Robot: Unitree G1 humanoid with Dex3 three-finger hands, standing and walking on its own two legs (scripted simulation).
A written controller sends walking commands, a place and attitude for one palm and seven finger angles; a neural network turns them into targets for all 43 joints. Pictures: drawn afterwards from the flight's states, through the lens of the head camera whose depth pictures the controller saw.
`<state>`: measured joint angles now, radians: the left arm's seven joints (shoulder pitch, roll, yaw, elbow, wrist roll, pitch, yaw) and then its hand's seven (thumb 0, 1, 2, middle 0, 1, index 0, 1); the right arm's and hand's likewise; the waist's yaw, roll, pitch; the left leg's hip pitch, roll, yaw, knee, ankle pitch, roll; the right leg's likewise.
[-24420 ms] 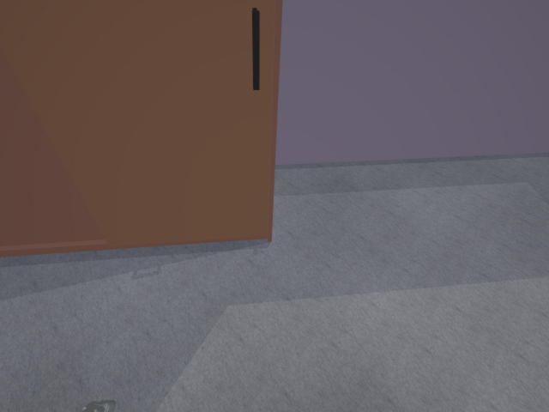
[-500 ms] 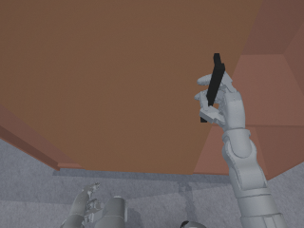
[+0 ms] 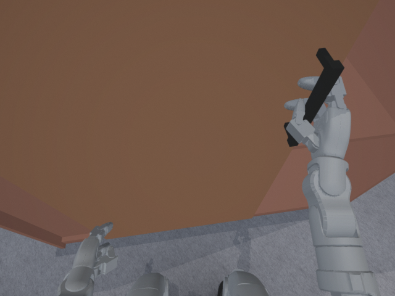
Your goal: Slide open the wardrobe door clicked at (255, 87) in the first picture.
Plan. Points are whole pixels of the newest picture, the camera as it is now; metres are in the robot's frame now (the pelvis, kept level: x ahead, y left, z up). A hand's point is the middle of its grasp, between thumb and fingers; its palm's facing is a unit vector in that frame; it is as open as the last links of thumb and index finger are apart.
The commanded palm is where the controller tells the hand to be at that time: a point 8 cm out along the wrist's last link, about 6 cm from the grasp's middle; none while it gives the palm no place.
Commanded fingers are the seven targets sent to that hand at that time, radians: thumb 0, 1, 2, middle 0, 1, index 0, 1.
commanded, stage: stop walking and hold the door there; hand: right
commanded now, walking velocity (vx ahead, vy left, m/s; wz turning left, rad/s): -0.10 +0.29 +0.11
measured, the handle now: (305, 104) +0.41 -0.21 +0.14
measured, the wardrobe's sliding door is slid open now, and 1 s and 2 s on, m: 0.46 0.46 0.46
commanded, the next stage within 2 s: none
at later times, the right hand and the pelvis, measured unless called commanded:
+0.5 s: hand (298, 123) +0.37 -0.19 +0.13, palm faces +0.42 +0.82 -0.38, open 5.7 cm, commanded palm +0.32 -0.23 +0.11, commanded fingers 0.00 -0.90 -0.90 0.45 1.40 0.45 1.40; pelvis +0.04 +0.09 +0.01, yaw +4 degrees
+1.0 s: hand (296, 125) +0.36 -0.18 +0.13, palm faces +0.32 +0.92 -0.23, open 5.5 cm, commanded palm +0.33 -0.23 +0.11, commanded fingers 0.00 -0.90 -0.90 0.45 1.40 0.45 1.40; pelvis -0.04 +0.05 +0.01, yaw +8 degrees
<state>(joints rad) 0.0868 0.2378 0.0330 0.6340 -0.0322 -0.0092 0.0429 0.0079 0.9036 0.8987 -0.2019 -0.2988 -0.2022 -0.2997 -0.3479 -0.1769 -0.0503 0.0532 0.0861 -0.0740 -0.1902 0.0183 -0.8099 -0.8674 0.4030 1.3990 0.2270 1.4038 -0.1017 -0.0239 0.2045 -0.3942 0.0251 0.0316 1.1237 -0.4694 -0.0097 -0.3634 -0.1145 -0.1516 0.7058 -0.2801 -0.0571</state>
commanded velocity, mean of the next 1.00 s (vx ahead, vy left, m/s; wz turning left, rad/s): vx -0.06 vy -0.07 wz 0.01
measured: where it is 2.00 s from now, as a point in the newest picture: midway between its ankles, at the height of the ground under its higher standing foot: outside the picture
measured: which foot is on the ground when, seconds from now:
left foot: up 0.00-0.32, down 0.34-0.66, up 0.68-0.88, down 0.90-1.00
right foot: down 0.00-0.32, up 0.34-0.64, down 0.66-1.00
